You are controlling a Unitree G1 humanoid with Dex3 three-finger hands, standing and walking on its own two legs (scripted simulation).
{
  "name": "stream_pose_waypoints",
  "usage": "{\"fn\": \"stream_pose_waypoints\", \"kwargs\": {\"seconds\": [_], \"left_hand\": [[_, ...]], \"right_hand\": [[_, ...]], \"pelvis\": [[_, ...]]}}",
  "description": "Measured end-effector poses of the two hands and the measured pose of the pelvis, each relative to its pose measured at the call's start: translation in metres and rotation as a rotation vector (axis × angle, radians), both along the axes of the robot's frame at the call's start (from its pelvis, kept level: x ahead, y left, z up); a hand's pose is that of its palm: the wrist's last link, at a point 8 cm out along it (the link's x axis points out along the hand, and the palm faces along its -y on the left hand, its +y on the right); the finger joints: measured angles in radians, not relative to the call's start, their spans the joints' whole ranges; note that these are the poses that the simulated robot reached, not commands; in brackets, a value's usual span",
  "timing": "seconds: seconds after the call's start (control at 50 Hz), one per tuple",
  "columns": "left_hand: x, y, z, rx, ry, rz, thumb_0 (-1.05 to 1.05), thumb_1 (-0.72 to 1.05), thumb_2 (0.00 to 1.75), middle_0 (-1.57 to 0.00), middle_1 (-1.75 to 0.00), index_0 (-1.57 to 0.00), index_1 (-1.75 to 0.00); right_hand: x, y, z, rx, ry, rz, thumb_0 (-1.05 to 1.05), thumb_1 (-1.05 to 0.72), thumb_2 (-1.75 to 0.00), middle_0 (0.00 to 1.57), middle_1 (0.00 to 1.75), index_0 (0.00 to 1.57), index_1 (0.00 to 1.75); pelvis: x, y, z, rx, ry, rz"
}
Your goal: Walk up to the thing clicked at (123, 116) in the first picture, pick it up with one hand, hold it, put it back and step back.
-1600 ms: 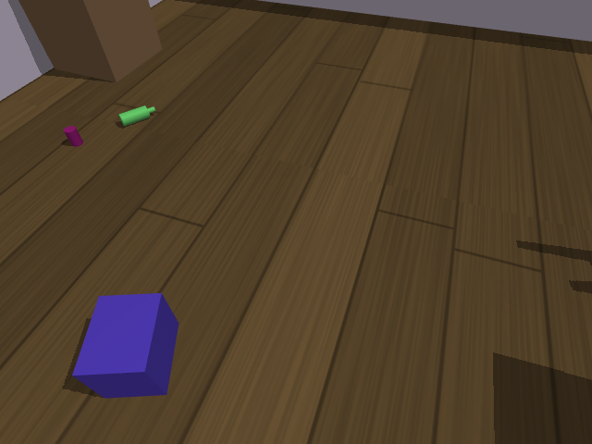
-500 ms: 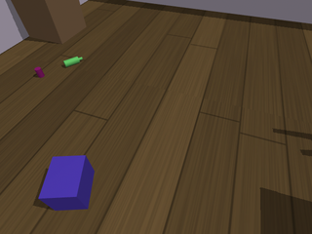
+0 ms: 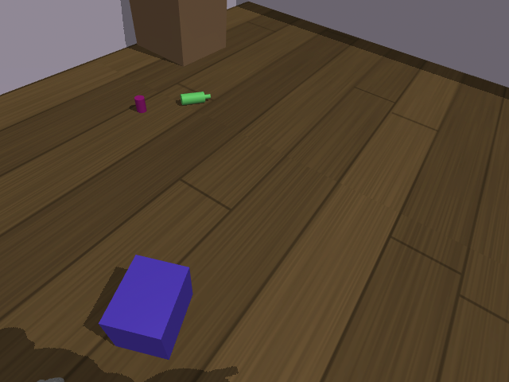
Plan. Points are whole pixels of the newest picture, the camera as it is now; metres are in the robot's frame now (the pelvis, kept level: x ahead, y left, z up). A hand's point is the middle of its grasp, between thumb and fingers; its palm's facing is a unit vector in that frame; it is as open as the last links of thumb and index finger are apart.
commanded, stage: walk up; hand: left
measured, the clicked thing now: (196, 97) +2.00 +0.35 -0.72
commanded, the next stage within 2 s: none
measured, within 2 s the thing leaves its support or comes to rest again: neither
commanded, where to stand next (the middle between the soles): +1.64 +0.05 m, yaw +22 degrees
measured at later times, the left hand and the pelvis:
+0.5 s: hand (123, 292) +0.31 +0.25 -0.11, palm faces +0.21 -0.91 -0.36, open 7.4 cm; pelvis +0.29 -0.03 +0.01, yaw +12 degrees
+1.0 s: hand (128, 200) +0.56 +0.31 -0.14, palm faces +0.23 -0.92 -0.31, open 7.4 cm; pelvis +0.57 +0.03 +0.01, yaw +16 degrees
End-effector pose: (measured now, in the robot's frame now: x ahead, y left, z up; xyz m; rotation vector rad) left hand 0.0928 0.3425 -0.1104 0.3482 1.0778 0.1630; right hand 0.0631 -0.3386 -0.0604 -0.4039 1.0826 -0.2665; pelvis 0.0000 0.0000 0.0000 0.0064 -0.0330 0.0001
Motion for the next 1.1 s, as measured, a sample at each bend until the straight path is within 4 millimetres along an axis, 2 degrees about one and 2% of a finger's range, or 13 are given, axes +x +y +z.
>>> {"fn": "stream_pose_waypoints", "kwargs": {"seconds": [0.06, 0.14, 0.26, 0.34, 0.42, 0.52, 0.62, 0.7, 0.76, 0.82, 0.92, 1.0, 1.1], "left_hand": [[0.032, -0.008, 0.009, -0.039, -0.025, -0.005, 0.01, 0.91, 0.9, -0.2, -0.3, -0.19, -0.3], [0.069, -0.016, 0.017, -0.055, -0.018, 0.005, 0.01, 0.91, 0.9, -0.2, -0.3, -0.2, -0.3], [0.141, -0.025, 0.025, -0.02, -0.043, 0.059, 0.01, 0.9, 0.9, -0.21, -0.3, -0.2, -0.3], [0.187, -0.031, 0.023, 0.034, -0.123, 0.12, 0.01, 0.9, 0.9, -0.21, -0.3, -0.2, -0.3], [0.197, -0.043, 0.03, 0.026, -0.111, 0.192, 0.01, 0.9, 0.9, -0.21, -0.3, -0.2, -0.3], [0.195, -0.048, 0.032, 0.007, -0.014, 0.267, 0.01, 0.9, 0.9, -0.21, -0.3, -0.2, -0.3], [0.202, -0.038, 0.021, -0.013, 0.073, 0.338, 0.01, 0.9, 0.9, -0.21, -0.3, -0.2, -0.3], [0.221, -0.021, 0.0, -0.033, 0.127, 0.389, 0.01, 0.9, 0.9, -0.21, -0.3, -0.2, -0.3], [0.248, -0.007, -0.019, -0.038, 0.167, 0.408, 0.01, 0.9, 0.9, -0.21, -0.3, -0.2, -0.3], [0.291, -0.001, -0.021, -0.052, 0.176, 0.389, 0.01, 0.9, 0.9, -0.2, -0.3, -0.2, -0.3], [0.378, 0.009, -0.009, -0.062, 0.091, 0.342, 0.01, 0.91, 0.9, -0.2, -0.3, -0.2, -0.3], [0.445, 0.014, 0.004, -0.059, 0.048, 0.302, 0.01, 0.91, 0.9, -0.2, -0.3, -0.2, -0.3], [0.534, 0.015, 0.017, -0.025, 0.006, 0.266, 0.01, 0.91, 0.9, -0.2, -0.3, -0.2, -0.3]], "right_hand": [[0.016, 0.014, -0.002, 0.03, 0.045, 0.015, 0.01, -0.9, -0.9, 0.2, 0.3, 0.2, 0.3], [0.048, 0.022, -0.011, 0.067, 0.083, 0.032, 0.01, -0.9, -0.9, 0.2, 0.3, 0.21, 0.3], [0.121, 0.011, -0.034, 0.097, 0.133, 0.071, 0.01, -0.9, -0.9, 0.21, 0.3, 0.21, 0.3], [0.195, -0.007, -0.059, 0.081, 0.148, 0.124, 0.01, -0.9, -0.9, 0.21, 0.3, 0.21, 0.3], [0.286, -0.003, -0.052, 0.082, 0.1, 0.211, 0.02, -0.91, -0.9, 0.2, 0.3, 0.2, 0.3], [0.395, 0.013, -0.024, 0.083, 0.005, 0.318, 0.01, -0.91, -0.9, 0.2, 0.3, 0.2, 0.3], [0.487, 0.034, -0.004, 0.049, -0.022, 0.391, 0.01, -0.91, -0.9, 0.2, 0.3, 0.2, 0.3], [0.557, 0.06, -0.001, 0.016, -0.046, 0.432, 0.01, -0.91, -0.9, 0.2, 0.3, 0.2, 0.3], [0.602, 0.078, -0.005, -0.014, -0.099, 0.454, 0.01, -0.91, -0.9, 0.2, 0.3, 0.2, 0.3], [0.626, 0.091, -0.002, 0.007, -0.131, 0.421, 0.01, -0.91, -0.9, 0.2, 0.3, 0.2, 0.3], [0.643, 0.092, 0.001, 0.021, -0.081, 0.388, 0.01, -0.9, -0.9, 0.2, 0.3, 0.2, 0.3], [0.656, 0.078, -0.006, 0.027, -0.016, 0.352, 0.01, -0.9, -0.9, 0.2, 0.3, 0.21, 0.3], [0.683, 0.049, -0.023, 0.029, 0.064, 0.288, 0.01, -0.9, -0.9, 0.21, 0.3, 0.21, 0.3]], "pelvis": [[0.029, 0.002, 0.009, 0.003, -0.002, 0.024], [0.073, 0.002, 0.013, 0.008, -0.001, 0.054], [0.154, -0.013, 0.005, 0.013, 0.009, 0.107], [0.209, -0.03, -0.014, -0.004, 0.0, 0.148], [0.248, -0.033, -0.004, -0.02, -0.012, 0.186], [0.3, -0.03, 0.011, -0.032, -0.001, 0.218], [0.357, -0.02, 0.013, -0.04, 0.006, 0.245], [0.41, 0.0, 0.002, -0.048, 0.007, 0.268], [0.444, 0.018, -0.012, -0.026, 0.005, 0.281], [0.474, 0.026, -0.009, -0.014, 0.001, 0.284], [0.524, 0.031, 0.003, 0.008, -0.002, 0.286], [0.565, 0.029, 0.007, 0.015, -0.001, 0.286], [0.627, 0.018, 0.003, 0.026, 0.005, 0.29]]}}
